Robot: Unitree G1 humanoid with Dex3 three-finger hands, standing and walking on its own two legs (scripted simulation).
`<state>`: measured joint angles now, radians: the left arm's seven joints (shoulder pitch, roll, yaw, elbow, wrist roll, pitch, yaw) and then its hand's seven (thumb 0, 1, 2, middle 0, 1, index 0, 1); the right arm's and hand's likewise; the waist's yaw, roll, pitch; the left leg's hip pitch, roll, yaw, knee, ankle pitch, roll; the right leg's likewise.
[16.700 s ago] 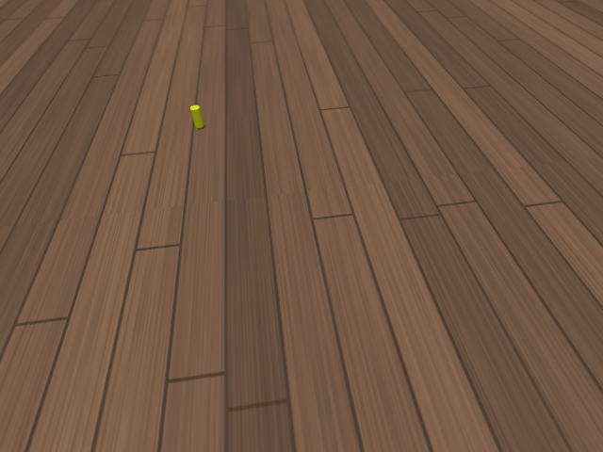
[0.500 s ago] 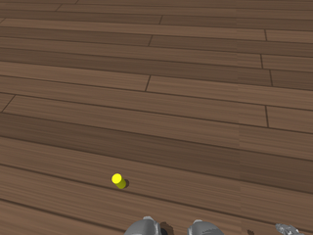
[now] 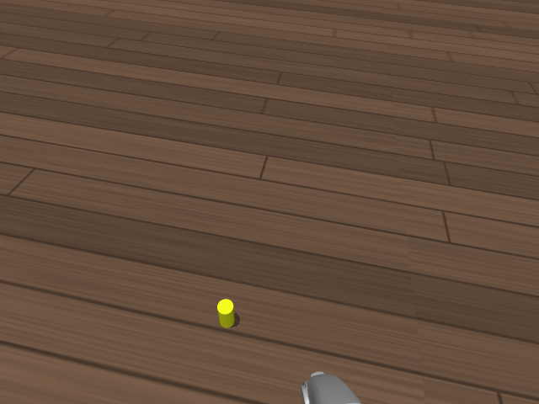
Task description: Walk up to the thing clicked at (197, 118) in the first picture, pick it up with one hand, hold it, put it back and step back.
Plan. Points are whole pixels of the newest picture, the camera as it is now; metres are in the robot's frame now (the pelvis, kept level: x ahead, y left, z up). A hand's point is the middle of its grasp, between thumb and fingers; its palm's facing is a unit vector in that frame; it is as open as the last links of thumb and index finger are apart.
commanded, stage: walk up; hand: left
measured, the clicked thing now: (226, 313) +0.54 +0.14 -0.68
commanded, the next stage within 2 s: stand in 1.78 s
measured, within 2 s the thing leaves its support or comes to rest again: neither
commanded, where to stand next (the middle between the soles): +0.14 -0.07 m, yaw -3 degrees
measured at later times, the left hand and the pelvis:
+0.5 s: hand (160, 402) +0.17 +0.19 -0.12, palm faces -0.12 -0.92 -0.37, open 7.4 cm; pelvis +0.03 -0.06 +0.01, yaw -6 degrees
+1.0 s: hand out of the picture +0.16 +0.17 -0.12, palm faces -0.07 -0.93 -0.36, open 7.4 cm; pelvis +0.04 -0.08 +0.03, yaw -3 degrees
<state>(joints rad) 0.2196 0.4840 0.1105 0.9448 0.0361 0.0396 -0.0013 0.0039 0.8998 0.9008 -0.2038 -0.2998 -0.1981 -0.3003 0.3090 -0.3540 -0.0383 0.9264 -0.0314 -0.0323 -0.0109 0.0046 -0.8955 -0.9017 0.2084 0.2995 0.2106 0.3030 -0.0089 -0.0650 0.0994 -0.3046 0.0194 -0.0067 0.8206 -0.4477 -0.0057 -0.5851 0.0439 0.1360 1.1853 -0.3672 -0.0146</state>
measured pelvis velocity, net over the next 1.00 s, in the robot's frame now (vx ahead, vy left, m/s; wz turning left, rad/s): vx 0.04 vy -0.08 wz -0.06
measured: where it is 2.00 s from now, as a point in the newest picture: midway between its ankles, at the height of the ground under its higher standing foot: outside the picture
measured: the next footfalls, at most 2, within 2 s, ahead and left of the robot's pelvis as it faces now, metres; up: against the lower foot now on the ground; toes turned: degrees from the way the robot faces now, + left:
right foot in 0.34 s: +0.09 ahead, -0.20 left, +0.00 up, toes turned -5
left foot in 0.62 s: +0.14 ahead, +0.05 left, +0.00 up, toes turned -4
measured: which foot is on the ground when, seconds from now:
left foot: down 0.00-0.36, up 0.38-0.60, down 0.62-1.00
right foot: up 0.00-0.32, down 0.34-1.00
